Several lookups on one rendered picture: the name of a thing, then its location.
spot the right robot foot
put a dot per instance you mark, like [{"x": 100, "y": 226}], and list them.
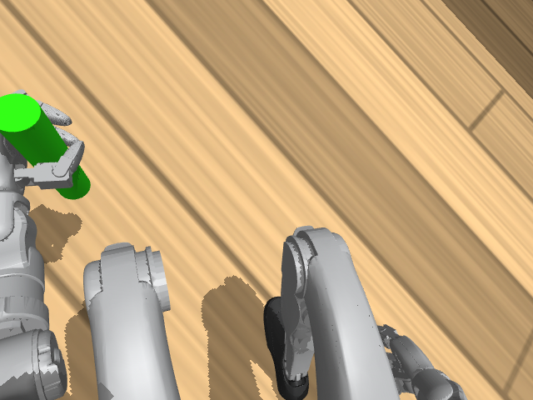
[{"x": 275, "y": 336}]

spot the can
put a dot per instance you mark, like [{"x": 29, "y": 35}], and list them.
[{"x": 26, "y": 126}]

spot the right robot hand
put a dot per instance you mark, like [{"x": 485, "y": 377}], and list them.
[{"x": 406, "y": 359}]

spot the left robot arm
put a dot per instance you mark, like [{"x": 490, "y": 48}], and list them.
[{"x": 31, "y": 365}]

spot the right robot arm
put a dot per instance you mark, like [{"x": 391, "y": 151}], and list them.
[{"x": 433, "y": 384}]

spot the left robot hand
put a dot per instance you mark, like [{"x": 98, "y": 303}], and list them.
[{"x": 14, "y": 174}]

